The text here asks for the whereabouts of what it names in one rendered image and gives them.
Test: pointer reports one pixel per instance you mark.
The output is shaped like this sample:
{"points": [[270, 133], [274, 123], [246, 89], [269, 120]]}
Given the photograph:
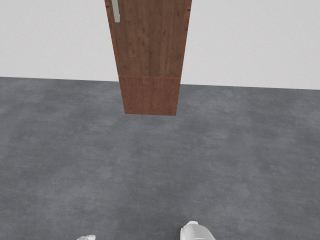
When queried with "cupboard door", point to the cupboard door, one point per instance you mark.
{"points": [[149, 36]]}

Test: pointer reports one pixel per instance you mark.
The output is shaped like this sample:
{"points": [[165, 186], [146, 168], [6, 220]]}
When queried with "robot right shin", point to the robot right shin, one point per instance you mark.
{"points": [[192, 222]]}

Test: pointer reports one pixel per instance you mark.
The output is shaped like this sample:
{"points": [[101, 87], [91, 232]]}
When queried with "robot right thigh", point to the robot right thigh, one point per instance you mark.
{"points": [[195, 232]]}

